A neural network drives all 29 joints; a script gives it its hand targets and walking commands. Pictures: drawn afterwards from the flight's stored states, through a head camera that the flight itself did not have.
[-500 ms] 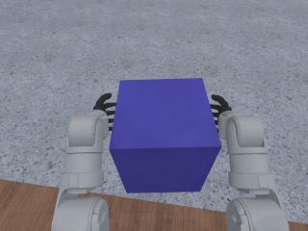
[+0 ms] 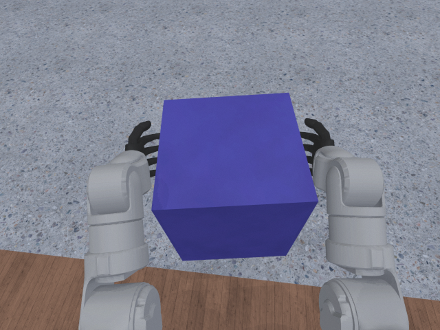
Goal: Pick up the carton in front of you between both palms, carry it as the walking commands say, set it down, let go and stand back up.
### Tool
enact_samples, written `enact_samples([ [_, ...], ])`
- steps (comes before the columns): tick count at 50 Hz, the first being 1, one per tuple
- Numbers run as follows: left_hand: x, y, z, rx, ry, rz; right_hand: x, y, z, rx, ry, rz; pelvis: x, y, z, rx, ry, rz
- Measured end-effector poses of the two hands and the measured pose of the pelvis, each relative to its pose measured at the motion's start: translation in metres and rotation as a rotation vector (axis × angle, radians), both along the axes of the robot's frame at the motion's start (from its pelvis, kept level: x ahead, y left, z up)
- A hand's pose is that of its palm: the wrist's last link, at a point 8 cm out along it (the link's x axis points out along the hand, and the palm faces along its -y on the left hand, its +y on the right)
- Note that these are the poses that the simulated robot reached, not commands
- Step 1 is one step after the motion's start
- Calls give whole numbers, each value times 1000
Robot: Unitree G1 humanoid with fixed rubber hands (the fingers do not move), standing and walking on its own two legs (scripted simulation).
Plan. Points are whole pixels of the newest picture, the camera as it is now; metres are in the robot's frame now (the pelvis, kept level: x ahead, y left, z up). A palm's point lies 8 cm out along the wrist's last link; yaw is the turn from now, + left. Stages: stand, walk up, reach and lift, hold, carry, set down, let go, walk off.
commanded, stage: carry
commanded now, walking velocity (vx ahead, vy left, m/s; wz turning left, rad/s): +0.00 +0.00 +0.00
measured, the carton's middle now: (230, 185) +0.37 +0.00 +0.03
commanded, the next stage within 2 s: none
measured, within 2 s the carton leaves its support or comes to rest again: neither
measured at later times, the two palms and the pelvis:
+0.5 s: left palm (138, 181) +0.34 +0.14 +0.11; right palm (333, 178) +0.33 -0.16 +0.11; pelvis -0.02 +0.00 -0.01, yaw +0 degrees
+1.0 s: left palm (139, 126) +0.45 +0.16 +0.12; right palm (312, 128) +0.43 -0.14 +0.12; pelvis +0.08 +0.02 +0.00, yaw +1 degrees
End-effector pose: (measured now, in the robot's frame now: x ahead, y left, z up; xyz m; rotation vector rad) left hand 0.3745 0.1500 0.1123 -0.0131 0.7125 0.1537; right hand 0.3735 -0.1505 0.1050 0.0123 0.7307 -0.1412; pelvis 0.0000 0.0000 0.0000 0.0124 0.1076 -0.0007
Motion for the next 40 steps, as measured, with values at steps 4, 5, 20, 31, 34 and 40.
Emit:
enact_samples([
  [4,-2,-3,0,-6,-1,-3,-3,-3,1,-4,-1,-5,2,-1,-1,4,-9,0],
  [5,-2,-3,0,-7,-1,-7,-3,-3,2,-6,-2,-7,3,-1,-1,4,-11,2],
  [20,-22,-7,0,10,11,-28,-26,-7,3,-24,10,1,-11,-3,-8,6,-38,-1],
  [31,-41,1,0,13,17,-40,-44,1,6,-43,17,9,-11,5,-17,-5,-67,-3],
  [34,-32,10,-3,13,22,-46,-34,10,7,-55,23,14,1,12,-20,2,-68,-6],
  [40,2,19,-5,22,55,-76,-12,19,0,-64,56,2,21,26,-15,-15,-46,-7],
])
